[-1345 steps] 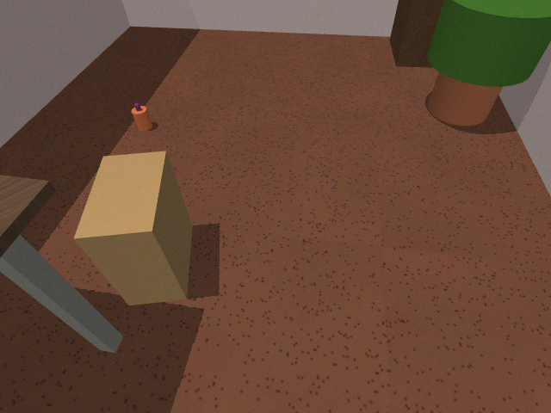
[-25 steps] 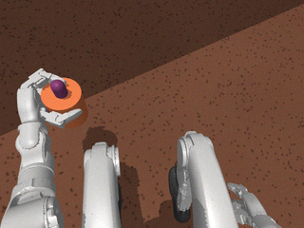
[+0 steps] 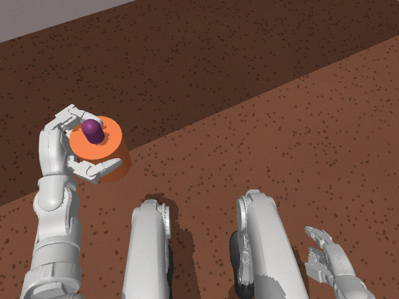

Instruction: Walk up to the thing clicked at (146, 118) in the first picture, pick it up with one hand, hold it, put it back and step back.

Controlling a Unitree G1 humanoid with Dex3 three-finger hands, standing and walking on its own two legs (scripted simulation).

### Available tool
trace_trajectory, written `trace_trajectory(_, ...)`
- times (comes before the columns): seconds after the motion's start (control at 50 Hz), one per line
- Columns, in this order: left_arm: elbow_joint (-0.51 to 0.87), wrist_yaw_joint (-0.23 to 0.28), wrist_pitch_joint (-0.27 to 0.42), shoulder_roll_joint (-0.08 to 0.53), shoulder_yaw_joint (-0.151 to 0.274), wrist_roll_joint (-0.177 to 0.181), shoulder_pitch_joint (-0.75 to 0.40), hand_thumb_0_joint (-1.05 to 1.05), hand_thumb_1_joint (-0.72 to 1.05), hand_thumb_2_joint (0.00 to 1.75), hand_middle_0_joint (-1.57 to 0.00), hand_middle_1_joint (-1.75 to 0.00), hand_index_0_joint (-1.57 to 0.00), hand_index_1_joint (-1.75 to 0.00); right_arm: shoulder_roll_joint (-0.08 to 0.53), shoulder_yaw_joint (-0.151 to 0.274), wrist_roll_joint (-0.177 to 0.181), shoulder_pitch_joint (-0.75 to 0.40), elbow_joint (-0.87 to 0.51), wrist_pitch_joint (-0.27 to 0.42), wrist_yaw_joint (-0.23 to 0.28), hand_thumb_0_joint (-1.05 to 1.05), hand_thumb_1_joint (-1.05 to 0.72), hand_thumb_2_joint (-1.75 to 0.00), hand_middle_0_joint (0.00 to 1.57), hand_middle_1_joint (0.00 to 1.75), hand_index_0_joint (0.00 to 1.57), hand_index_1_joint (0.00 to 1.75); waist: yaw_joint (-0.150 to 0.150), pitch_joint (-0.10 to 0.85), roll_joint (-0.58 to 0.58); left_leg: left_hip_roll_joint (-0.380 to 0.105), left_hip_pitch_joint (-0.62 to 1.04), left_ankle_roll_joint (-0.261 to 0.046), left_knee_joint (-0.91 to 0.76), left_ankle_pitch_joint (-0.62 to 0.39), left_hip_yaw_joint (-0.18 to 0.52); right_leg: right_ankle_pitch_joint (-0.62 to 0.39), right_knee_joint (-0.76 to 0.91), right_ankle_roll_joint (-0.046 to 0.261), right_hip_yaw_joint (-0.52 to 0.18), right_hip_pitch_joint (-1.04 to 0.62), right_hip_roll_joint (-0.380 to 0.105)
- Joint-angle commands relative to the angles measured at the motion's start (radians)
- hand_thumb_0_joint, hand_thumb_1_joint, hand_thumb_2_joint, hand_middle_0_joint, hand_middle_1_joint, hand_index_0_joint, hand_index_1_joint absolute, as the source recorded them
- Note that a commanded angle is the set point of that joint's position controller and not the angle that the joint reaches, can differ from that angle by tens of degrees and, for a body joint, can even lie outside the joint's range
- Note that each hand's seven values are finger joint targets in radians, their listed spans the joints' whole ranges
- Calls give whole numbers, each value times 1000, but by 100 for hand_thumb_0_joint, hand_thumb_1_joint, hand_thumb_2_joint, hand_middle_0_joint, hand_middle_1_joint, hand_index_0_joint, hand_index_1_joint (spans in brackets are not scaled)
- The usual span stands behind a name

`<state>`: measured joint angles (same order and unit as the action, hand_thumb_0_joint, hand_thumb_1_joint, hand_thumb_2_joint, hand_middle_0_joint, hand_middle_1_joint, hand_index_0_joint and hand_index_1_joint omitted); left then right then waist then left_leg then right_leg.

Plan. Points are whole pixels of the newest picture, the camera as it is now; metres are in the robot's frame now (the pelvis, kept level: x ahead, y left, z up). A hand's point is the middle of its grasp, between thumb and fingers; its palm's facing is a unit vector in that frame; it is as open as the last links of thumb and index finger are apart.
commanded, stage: lift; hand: left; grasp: from the side
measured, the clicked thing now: (101, 146) +0.41 +0.20 -0.04
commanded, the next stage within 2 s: hold in 1.50 s
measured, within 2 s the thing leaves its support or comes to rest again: neither
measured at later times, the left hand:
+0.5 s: hand (38, 104) +0.38 +0.20 +0.16, palm faces +0.12 -0.99 -0.03, open 9.8 cm
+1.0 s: hand out of the picture +0.38 +0.19 +0.24, palm faces +0.10 -0.99 -0.03, open 9.8 cm
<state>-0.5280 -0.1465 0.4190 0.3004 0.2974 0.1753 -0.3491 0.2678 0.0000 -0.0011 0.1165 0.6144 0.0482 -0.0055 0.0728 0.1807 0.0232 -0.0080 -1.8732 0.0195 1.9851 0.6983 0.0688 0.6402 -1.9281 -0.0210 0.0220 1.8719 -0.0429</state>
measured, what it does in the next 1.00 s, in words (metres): rises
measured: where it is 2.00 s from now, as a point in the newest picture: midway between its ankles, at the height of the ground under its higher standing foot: (203, 283)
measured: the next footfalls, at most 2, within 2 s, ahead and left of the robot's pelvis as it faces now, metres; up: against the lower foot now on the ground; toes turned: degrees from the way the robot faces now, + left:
none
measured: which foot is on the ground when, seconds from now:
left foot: down 0.00-1.00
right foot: down 0.00-1.00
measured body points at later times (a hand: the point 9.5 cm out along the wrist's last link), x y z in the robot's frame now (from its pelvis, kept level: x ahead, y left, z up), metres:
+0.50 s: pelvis +0.03 +0.00 +0.15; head +0.14 +0.03 +0.59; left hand +0.37 +0.25 +0.17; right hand +0.19 -0.24 +0.05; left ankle +0.07 +0.13 -0.43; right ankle +0.09 -0.13 -0.43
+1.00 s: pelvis +0.05 +0.00 +0.23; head +0.13 +0.02 +0.67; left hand +0.37 +0.24 +0.25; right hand +0.19 -0.23 +0.12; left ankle +0.07 +0.13 -0.43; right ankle +0.09 -0.13 -0.43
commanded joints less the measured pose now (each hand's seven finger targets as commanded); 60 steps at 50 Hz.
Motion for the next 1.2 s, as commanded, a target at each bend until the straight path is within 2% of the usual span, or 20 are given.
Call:
trace_trajectory(0.0,406,31,98,197,64,51,-296,0,6,126,-124,-142,-126,-142,170,69,18,99,-90,35,23,0,-92,-90,20,30,20,30,-12,687,118,22,531,-39,-356,-217,-21,-203,304,60,1,-479,30)
trace_trajectory(0.04,477,37,87,198,44,48,-302,0,7,126,-124,-142,-126,-142,165,71,22,103,-95,38,29,0,-92,-90,20,30,20,30,-18,702,138,18,608,-37,-387,-240,-20,-215,342,60,0,-509,31)
trace_trajectory(0.06,478,43,77,211,59,45,-262,0,7,126,-124,-142,-126,-142,163,71,24,101,-96,37,33,0,-92,-90,20,30,20,30,-27,696,129,17,629,-36,-409,-253,-15,-225,360,59,1,-535,31)
trace_trajectory(0.1,489,47,62,178,28,44,-227,0,6,126,-123,-141,-125,-141,155,66,27,96,-101,42,38,0,-91,-90,20,30,20,30,-19,675,116,18,658,-35,-444,-258,-14,-238,399,57,2,-583,32)
trace_trajectory(0.16,560,71,49,174,32,54,-215,0,8,126,-122,-140,-124,-140,137,61,33,103,-105,50,48,0,-91,-90,20,30,20,30,-30,681,102,19,709,-37,-504,-240,-21,-236,473,49,-6,-684,35)
trace_trajectory(0.22,545,88,27,129,12,64,-117,0,10,128,-121,-141,-123,-141,129,55,35,105,-96,60,55,0,-91,-90,20,30,20,30,-31,631,81,17,772,-35,-555,-300,-18,-292,534,44,-1,-752,39)
trace_trajectory(0.28,545,97,23,115,-37,46,-126,0,9,126,-120,-139,-122,-139,119,48,33,102,-82,69,63,0,-90,-90,20,30,20,30,-13,547,85,16,819,-32,-620,-309,-14,-312,593,45,1,-785,41)
trace_trajectory(0.32,507,98,25,122,-30,41,-127,0,6,125,-120,-139,-122,-139,121,48,31,97,-73,74,66,0,-90,-90,20,30,20,30,-11,472,84,9,842,-29,-661,-299,-6,-301,622,45,6,-784,42)
trace_trajectory(0.36,484,102,32,138,-8,42,-142,0,5,123,-119,-138,-121,-137,119,46,29,99,-70,77,66,0,-90,-90,20,30,20,30,-20,460,84,7,883,-28,-699,-299,-1,-299,654,45,7,-817,43)
trace_trajectory(0.46,459,84,35,102,-50,49,-123,0,8,127,-122,-140,-124,-140,111,39,26,89,-75,87,65,0,-90,-90,20,30,20,30,-28,410,88,12,967,-28,-792,-267,-8,-277,758,43,7,-906,44)
trace_trajectory(0.54,446,71,36,98,-62,49,-126,0,8,126,-123,-140,-125,-140,118,40,24,100,-66,90,59,0,-90,-90,20,30,20,30,-34,396,105,5,1065,-18,-848,-342,-4,-333,797,46,18,-949,46)
trace_trajectory(0.58,455,63,35,79,-91,49,-126,0,10,125,-124,-140,-126,-140,114,35,23,107,-62,88,58,0,-91,-90,20,30,20,30,-34,398,112,3,1117,-12,-871,-398,0,-368,812,48,26,-973,48)
trace_trajectory(0.66,465,71,37,97,-61,56,-139,0,9,126,-125,-140,-127,-141,114,33,21,113,-66,85,57,0,-90,-90,20,30,20,30,-43,394,107,3,1170,-12,-916,-436,-5,-403,856,48,28,-1039,49)
trace_trajectory(0.74,492,83,43,102,-59,52,-159,0,9,126,-125,-141,-127,-141,108,27,15,120,-64,82,61,0,-91,-90,20,30,20,30,-43,384,92,3,1211,-13,-962,-439,-6,-411,898,44,31,-1093,55)
trace_trajectory(0.78,455,83,39,75,-81,53,-144,0,8,127,-125,-141,-126,-142,105,22,13,114,-69,82,66,0,-91,-90,20,30,20,30,-37,355,59,5,1212,-17,-981,-443,-11,-418,924,42,30,-1128,56)
trace_trajectory(0.92,483,90,40,100,-80,37,-176,0,10,128,-122,-139,-123,-140,98,19,6,121,-64,78,77,0,-91,-90,20,30,20,30,-43,327,83,9,1279,-16,-1050,-446,-27,-433,996,40,20,-1220,53)
trace_trajectory(0.98,430,88,32,63,-96,42,-133,0,11,129,-122,-140,-123,-141,92,16,5,122,-62,78,79,0,-91,-90,20,30,20,30,-39,316,67,9,1289,-16,-1072,-458,-30,-445,1021,39,21,-1258,55)
trace_trajectory(1.1,389,82,39,69,-80,40,-160,0,12,129,-122,-140,-123,-141,90,20,4,107,-60,76,82,0,-90,-90,20,30,20,30,-38,231,49,7,1310,-19,-1123,-447,-39,-445,1074,36,21,-1292,55)
trace_trajectory(1.16,403,75,51,89,-61,39,-166,0,11,129,-120,-140,-122,-141,86,23,2,109,-60,73,82,0,-90,-90,20,30,20,30,-47,252,54,10,1320,-20,-1133,-451,-48,-452,1095,34,14,-1344,51)
trace_trajectory(1.18,383,69,52,64,-76,43,-160,0,12,129,-121,-141,-123,-141,84,21,1,106,-63,73,80,0,-90,-90,20,30,20,30,-38,230,44,10,1323,-19,-1140,-449,-48,-451,1100,34,16,-1344,52)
